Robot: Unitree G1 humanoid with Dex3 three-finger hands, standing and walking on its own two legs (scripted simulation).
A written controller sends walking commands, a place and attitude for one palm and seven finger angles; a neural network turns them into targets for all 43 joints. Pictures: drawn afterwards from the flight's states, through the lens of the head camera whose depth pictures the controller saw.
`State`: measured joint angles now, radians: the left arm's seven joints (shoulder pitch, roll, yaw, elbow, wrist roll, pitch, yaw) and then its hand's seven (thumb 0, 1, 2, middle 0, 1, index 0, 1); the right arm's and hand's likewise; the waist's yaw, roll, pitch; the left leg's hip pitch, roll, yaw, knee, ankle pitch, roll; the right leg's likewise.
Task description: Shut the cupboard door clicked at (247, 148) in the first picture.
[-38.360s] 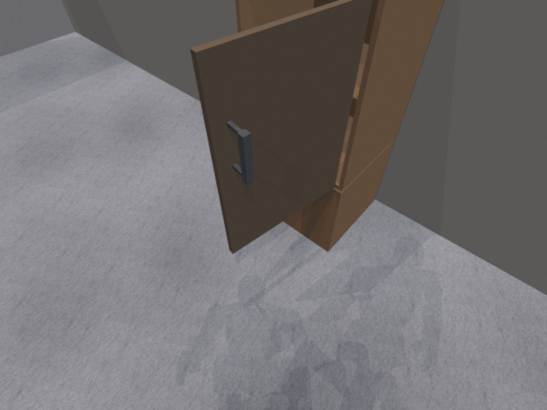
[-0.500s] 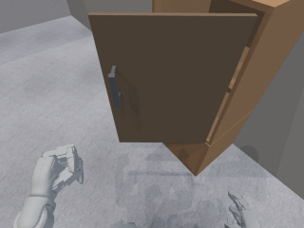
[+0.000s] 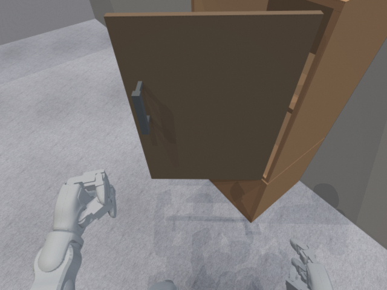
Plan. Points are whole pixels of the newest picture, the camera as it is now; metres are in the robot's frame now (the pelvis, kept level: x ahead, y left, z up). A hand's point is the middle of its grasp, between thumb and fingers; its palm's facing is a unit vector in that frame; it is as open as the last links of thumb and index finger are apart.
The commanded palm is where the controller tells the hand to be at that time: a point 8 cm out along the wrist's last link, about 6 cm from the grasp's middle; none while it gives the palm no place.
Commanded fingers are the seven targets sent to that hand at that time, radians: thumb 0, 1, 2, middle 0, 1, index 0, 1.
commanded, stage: bring the fist close to the handle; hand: left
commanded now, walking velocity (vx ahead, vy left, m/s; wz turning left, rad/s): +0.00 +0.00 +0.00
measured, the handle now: (142, 108) +0.51 +0.17 +0.08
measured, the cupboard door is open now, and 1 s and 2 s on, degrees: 51 51 44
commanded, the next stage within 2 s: push the door shut along its arc in 1.20 s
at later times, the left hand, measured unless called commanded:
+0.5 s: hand (137, 162) +0.34 +0.15 +0.09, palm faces +0.04 -1.00 -0.01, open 3.1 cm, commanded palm +0.33 +0.20 +0.08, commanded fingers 0.00 0.90 0.90 -1.30 -1.50 -1.30 -1.50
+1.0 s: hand (154, 134) +0.42 +0.13 +0.09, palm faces +0.06 -1.00 +0.00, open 3.1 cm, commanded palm +0.39 +0.18 +0.08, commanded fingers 0.00 0.90 0.90 -1.30 -1.50 -1.30 -1.50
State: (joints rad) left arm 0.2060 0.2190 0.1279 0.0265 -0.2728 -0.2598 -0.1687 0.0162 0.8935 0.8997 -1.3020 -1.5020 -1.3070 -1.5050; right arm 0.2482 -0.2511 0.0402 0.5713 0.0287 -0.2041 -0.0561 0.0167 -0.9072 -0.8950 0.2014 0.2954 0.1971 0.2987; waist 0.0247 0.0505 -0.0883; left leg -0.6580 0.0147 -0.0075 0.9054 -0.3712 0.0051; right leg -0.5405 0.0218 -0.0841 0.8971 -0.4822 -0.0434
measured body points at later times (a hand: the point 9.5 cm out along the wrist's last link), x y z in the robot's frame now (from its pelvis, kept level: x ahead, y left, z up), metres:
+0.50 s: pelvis +0.00 +0.00 +0.00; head +0.03 -0.01 +0.45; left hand +0.34 +0.20 +0.09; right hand +0.14 -0.24 -0.10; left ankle +0.05 +0.12 -0.69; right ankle -0.01 -0.09 -0.69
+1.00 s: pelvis +0.00 +0.01 +0.00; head +0.05 -0.01 +0.45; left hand +0.42 +0.18 +0.09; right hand +0.06 -0.25 -0.12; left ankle +0.05 +0.12 -0.69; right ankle -0.01 -0.09 -0.69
